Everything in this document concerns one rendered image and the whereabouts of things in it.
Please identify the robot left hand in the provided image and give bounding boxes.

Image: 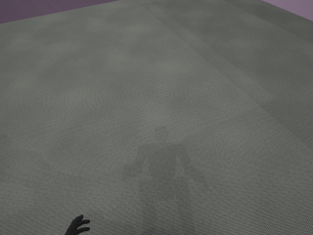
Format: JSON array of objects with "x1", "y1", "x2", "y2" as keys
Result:
[{"x1": 65, "y1": 214, "x2": 90, "y2": 235}]

